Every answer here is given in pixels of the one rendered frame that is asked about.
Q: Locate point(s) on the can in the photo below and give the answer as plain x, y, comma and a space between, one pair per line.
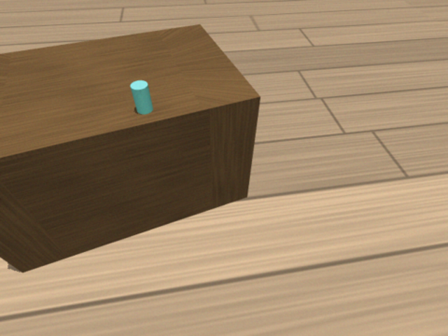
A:
142, 97

